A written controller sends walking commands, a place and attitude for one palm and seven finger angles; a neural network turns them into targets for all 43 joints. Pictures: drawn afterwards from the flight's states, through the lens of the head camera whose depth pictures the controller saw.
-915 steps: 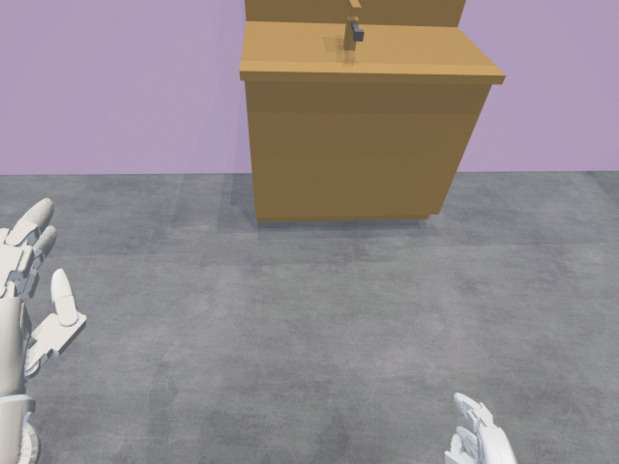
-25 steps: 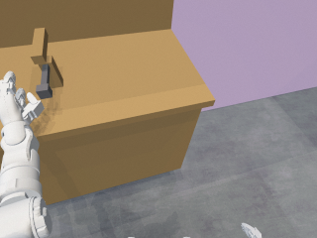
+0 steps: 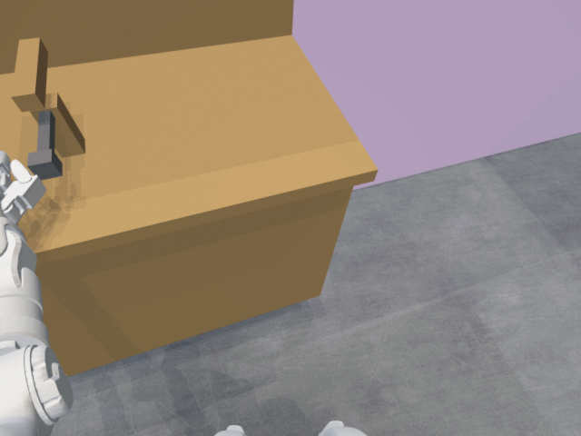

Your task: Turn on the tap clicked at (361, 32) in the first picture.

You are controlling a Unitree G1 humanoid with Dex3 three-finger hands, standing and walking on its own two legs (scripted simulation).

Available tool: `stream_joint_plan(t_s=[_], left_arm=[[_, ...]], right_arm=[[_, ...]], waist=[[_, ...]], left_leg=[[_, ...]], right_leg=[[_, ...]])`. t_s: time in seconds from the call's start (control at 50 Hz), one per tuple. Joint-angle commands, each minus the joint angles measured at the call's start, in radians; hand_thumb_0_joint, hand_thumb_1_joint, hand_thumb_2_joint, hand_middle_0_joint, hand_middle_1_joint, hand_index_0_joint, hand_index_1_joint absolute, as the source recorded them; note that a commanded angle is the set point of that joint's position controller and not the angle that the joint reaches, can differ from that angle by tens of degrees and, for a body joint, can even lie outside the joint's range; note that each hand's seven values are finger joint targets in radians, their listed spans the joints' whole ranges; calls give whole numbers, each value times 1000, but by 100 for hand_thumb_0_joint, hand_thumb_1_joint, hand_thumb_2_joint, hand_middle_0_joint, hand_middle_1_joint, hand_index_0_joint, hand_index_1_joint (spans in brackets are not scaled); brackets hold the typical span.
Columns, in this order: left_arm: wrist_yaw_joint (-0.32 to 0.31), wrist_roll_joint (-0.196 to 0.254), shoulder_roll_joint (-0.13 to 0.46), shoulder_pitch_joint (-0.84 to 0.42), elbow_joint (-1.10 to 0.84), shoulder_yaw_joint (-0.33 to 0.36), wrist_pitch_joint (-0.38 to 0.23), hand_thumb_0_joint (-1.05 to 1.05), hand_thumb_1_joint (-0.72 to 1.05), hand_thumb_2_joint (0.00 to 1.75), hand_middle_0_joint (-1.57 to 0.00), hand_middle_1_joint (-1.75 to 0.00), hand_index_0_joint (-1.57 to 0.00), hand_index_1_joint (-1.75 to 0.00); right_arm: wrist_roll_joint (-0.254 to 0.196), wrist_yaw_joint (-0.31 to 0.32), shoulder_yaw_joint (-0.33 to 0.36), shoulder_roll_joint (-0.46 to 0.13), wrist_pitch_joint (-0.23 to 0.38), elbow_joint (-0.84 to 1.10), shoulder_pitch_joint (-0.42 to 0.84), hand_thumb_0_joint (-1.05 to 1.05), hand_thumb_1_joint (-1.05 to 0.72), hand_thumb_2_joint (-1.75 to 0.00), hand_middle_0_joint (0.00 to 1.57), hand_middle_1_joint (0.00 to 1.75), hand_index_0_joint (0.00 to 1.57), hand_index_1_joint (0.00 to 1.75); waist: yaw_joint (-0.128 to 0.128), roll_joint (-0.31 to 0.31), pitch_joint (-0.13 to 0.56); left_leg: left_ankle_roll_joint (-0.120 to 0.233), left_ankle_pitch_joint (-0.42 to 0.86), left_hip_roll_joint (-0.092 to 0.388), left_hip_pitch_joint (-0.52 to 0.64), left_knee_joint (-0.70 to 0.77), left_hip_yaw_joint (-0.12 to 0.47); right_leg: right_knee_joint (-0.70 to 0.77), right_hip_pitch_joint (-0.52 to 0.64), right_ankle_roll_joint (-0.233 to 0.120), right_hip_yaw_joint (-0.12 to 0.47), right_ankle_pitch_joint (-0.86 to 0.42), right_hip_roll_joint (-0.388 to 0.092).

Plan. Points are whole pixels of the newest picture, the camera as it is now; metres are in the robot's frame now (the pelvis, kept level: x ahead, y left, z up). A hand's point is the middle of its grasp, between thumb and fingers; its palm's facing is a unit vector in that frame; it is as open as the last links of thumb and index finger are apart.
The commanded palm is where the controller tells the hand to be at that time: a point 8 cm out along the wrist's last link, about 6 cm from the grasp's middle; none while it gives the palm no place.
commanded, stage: push the lever round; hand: left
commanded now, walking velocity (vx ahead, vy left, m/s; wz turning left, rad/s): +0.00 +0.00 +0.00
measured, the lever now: (45, 164) +0.44 +0.34 +0.10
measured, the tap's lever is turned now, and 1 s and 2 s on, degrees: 1 22 49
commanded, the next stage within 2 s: none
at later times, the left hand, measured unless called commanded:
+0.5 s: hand (60, 178) +0.42 +0.31 +0.10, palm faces +0.51 -0.85 -0.07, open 7.8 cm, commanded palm +0.38 +0.34 +0.10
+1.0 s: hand (85, 175) +0.43 +0.28 +0.10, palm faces +0.62 -0.78 -0.07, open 7.7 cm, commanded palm +0.39 +0.31 +0.10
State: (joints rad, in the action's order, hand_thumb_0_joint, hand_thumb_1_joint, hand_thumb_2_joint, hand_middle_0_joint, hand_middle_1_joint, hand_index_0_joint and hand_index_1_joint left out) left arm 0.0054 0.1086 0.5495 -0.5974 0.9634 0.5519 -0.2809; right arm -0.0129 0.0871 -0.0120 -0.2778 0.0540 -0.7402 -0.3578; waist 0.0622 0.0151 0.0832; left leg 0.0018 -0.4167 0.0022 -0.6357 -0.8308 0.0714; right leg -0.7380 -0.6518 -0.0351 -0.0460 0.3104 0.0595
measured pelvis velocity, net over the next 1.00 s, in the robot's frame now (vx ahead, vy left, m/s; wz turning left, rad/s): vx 0.00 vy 0.00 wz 0.02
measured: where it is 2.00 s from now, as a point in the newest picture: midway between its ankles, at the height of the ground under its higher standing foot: outside the picture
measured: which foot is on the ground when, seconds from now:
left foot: down 0.00-1.00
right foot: down 0.00-1.00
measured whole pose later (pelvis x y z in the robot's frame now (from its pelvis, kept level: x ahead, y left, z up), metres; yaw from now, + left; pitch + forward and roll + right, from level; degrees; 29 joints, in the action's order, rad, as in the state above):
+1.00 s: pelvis +0.00 +0.00 +0.00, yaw +1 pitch +12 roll -2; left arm -0.34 0.01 0.34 -0.63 0.88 0.42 -0.23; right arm 0.03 0.06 -0.01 -0.24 0.06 -0.75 -0.30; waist 0.06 0.02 0.10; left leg 0.00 -0.40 -0.01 -0.61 -0.81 0.08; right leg -0.73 -0.62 -0.03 -0.05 0.30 0.04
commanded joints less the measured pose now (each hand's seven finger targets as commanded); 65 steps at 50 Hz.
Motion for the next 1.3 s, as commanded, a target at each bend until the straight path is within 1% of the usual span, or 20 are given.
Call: stream_joint_plan(t_s=[0.0, 0.04, 0.08, 0.16, 0.2, 0.26, 0.32, 0.42, 0.5, 0.52, 0.58, 0.7, 0.8, 0.84, 0.9, 0.96, 1.06, 1.16, 1.18, 1.28], left_arm=[[-30, -4, 315, -383, -254, 21, -56, 0, 90, 90, -15, -15, -15, -15], [-51, -23, 286, -399, -267, -7, -61, 0, 90, 90, -15, -15, -15, -15], [-70, -38, 320, -368, -276, 26, -66, 0, 90, 90, -15, -15, -15, -15], [-79, -28, 197, -358, -359, -62, -73, 0, 90, 90, -15, -15, -15, -15], [-84, -19, 164, -353, -360, -80, -65, 0, 90, 90, -15, -15, -15, -15], [-93, -17, 181, -354, -321, -60, -38, 0, 90, 90, -15, -15, -15, -15], [-113, -36, 146, -393, -326, -92, -26, 0, 90, 90, -15, -15, -15, -15], [-139, -43, 96, -358, -399, -119, -39, 0, 90, 90, -15, -15, -15, -15], [-146, -30, 65, -345, -373, -127, -28, 0, 90, 90, -15, -15, -15, -15], [-154, -28, 91, -344, -356, -98, -22, 0, 90, 90, -15, -15, -15, -15], [-187, -49, 120, -365, -386, -76, -18, 0, 90, 90, -15, -15, -15, -15], [-248, -73, 2, -379, -417, -167, -26, 0, 90, 90, -15, -15, -15, -15], [-289, -80, 36, -422, -352, -131, -16, 0, 90, 90, -15, -15, -15, -15], [-306, -94, 16, -465, -333, -152, -15, 0, 90, 90, -15, -15, -15, -15], [-337, -114, 65, -451, -325, -108, -22, 0, 90, 90, -15, -15, -15, -15], [-362, -127, 15, -495, -306, -146, -30, 0, 90, 90, -15, -15, -15, -15], [-398, -134, 53, -555, -237, -112, -37, 0, 90, 90, -15, -15, -15, -15], [-431, -157, 28, -563, -209, -125, -47, 0, 90, 90, -15, -15, -15, -15], [-440, -161, 55, -571, -201, -98, -51, 0, 90, 90, -15, -15, -15, -15], [-476, -174, 34, -596, -186, -108, -50, 0, 90, 90, -15, -15, -15, -15]], right_arm=[[3, 14, 54, -148, 36, 98, -48, 0, -90, -90, 20, 30, 20, 30], [8, 9, 50, -145, 38, 96, -46, 0, -90, -90, 20, 30, 20, 30], [11, 7, 53, -147, 36, 97, -48, 0, -90, -90, 20, 30, 20, 30], [10, -1, 55, -135, 42, 105, -36, 0, -90, -90, 20, 30, 20, 30], [9, -1, 58, -135, 44, 99, -33, 0, -90, -90, 20, 30, 20, 30], [8, 3, 53, -139, 42, 99, -23, 0, -90, -90, 20, 30, 20, 30], [10, 4, 52, -130, 45, 99, -18, 0, -90, -90, 20, 30, 20, 30], [17, -9, 60, -123, 48, 94, -26, 0, -90, -90, 20, 30, 20, 30], [16, -12, 57, -121, 43, 94, -12, 0, -90, -90, 20, 30, 20, 30], [17, -11, 58, -124, 42, 89, -10, 0, -90, -90, 20, 30, 20, 30], [19, -8, 54, -121, 39, 101, 5, 0, -90, -90, 20, 30, 20, 30], [28, -17, 59, -110, 44, 90, 6, 0, -90, -90, 20, 30, 20, 30], [34, -11, 58, -118, 41, 77, 11, 0, -90, -90, 20, 30, 20, 30], [36, -11, 54, -112, 42, 71, 15, 0, -90, -90, 20, 30, 20, 30], [43, -12, 54, -113, 39, 72, 10, 0, -90, -90, 20, 30, 20, 30], [47, -16, 53, -105, 41, 66, 14, 0, -90, -90, 20, 30, 20, 30], [54, -14, 53, -111, 38, 59, 7, 0, -90, -90, 20, 30, 20, 30], [61, -19, 54, -105, 36, 54, 1, 0, -90, -90, 20, 30, 20, 30], [64, -20, 56, -108, 35, 49, -9, 0, -90, -90, 20, 30, 20, 30], [67, -24, 59, -108, 29, 48, -13, 0, -90, -90, 20, 30, 20, 30]], waist=[[-4, 98, 345], [8, 109, 323], [-3, 126, 331], [-2, 184, 365], [9, 149, 351], [5, 87, 305], [11, 110, 302], [-6, 160, 378], [-2, 84, 328], [-5, 59, 321], [-15, 87, 323], [2, 140, 355], [13, 41, 325], [22, 62, 306], [4, 74, 346], [21, 85, 329], [34, 22, 331], [36, 69, 358], [34, 47, 360], [42, 61, 362]], left_leg=[[31, 266, -9, 80, 128, -20], [27, 275, -6, 95, 129, -17], [24, 295, -5, 103, 125, -16], [-1, 387, 4, 204, 129, -4], [-7, 415, 11, 224, 128, 6], [1, 328, 3, 153, 146, 4], [-4, 339, 3, 175, 149, 7], [-41, 538, 16, 283, 126, 22], [-30, 488, 12, 219, 132, 11], [-21, 432, 6, 189, 135, 5], [-11, 378, -2, 163, 147, -2], [-28, 431, 5, 230, 136, 9], [0, 301, -6, 141, 145, 0], [4, 276, -10, 130, 145, -4], [8, 280, -14, 123, 144, -10], [11, 259, -14, 117, 139, -14], [27, 198, -19, 57, 133, -21], [27, 220, -20, 68, 124, -30], [28, 221, -20, 61, 122, -25], [28, 213, -20, 57, 124, -27]], right_leg=[[69, 286, 13, 52, -230, -27], [69, 256, 12, 44, -226, -25], [64, 258, 7, 43, -230, -22], [63, 228, 0, 27, -250, -16], [64, 207, 2, 18, -244, -13], [74, 233, 2, 19, -220, -19], [73, 214, 2, 15, -214, -23], [59, 201, 0, 7, -262, -17], [64, 231, 3, 8, -276, -19], [69, 244, 3, 12, -269, -19], [71, 273, -1, 17, -257, -25], [67, 223, -2, 9, -245, -21], [78, 256, 3, 17, -220, -29], [83, 240, 3, 21, -204, -32], [79, 269, 2, 26, -215, -35], [83, 248, 4, 28, -205, -35], [93, 271, 13, 45, -178, -43], [87, 264, 13, 47, -203, -43], [85, 265, 13, 45, -202, -40], [88, 260, 14, 45, -196, -41]])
